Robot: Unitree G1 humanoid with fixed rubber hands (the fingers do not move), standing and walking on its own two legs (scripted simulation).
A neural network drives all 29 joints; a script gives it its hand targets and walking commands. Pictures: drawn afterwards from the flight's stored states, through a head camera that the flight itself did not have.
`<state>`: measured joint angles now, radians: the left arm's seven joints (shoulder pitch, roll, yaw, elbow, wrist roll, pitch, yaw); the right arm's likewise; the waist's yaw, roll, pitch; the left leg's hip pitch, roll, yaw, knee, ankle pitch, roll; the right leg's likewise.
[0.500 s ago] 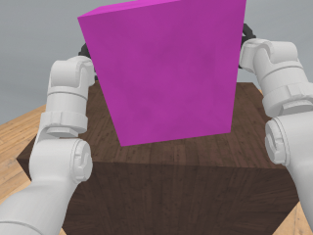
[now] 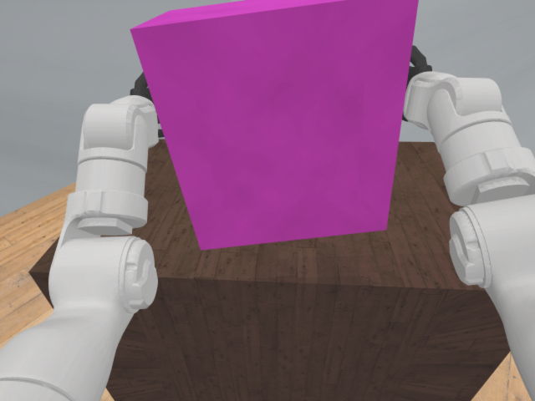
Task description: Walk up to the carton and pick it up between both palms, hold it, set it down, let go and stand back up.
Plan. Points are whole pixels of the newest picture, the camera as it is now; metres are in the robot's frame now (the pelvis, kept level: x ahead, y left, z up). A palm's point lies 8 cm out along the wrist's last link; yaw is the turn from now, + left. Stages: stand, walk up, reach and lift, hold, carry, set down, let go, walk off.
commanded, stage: hold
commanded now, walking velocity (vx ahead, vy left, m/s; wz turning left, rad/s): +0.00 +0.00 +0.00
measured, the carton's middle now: (279, 121) +0.39 -0.01 +0.30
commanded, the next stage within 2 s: set down in 0.44 s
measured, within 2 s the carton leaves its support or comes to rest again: neither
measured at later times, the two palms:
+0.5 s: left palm (140, 115) +0.38 +0.18 +0.32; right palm (411, 87) +0.38 -0.18 +0.35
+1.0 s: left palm (152, 121) +0.42 +0.18 +0.29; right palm (391, 107) +0.43 -0.18 +0.30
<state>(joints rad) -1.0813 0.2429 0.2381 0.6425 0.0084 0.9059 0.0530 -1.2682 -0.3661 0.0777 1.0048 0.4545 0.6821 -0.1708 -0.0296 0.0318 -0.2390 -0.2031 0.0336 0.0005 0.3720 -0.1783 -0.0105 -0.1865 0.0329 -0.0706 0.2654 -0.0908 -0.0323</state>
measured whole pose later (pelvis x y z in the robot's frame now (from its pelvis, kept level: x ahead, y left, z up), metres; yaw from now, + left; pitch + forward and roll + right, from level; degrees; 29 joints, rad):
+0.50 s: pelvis +0.00 +0.00 +0.00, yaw +0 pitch +1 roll -1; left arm -1.08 0.25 0.23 0.65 0.01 0.90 0.05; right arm -1.29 -0.37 0.09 1.03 0.47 0.68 -0.18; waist -0.04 0.01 -0.25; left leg -0.20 0.03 0.00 0.37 -0.18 -0.01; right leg -0.18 0.03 -0.07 0.26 -0.09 -0.03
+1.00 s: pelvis +0.02 +0.00 +0.00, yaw +0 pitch -1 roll -1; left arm -1.08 0.22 0.28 0.74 0.08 0.68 0.05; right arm -1.24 -0.31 -0.01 1.12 0.37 0.43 -0.12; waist -0.02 0.00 -0.14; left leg -0.11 0.03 0.01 0.32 -0.19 -0.01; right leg -0.12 0.03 -0.06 0.26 -0.12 -0.03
